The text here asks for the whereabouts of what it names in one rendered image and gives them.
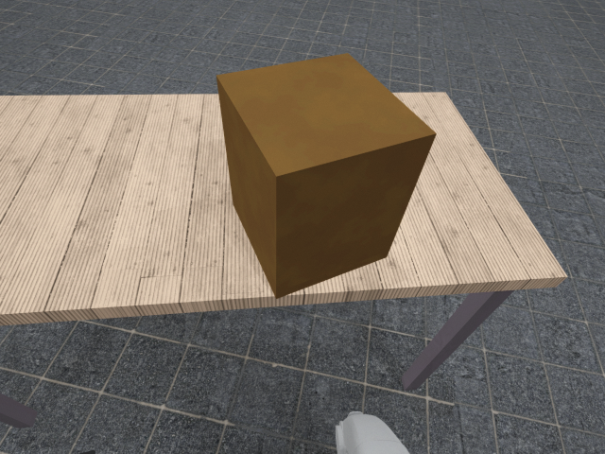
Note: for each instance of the table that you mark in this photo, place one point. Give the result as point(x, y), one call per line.
point(118, 206)

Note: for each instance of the carton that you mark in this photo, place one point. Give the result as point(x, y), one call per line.
point(323, 160)

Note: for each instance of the right robot thigh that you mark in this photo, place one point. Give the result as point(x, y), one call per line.
point(367, 434)

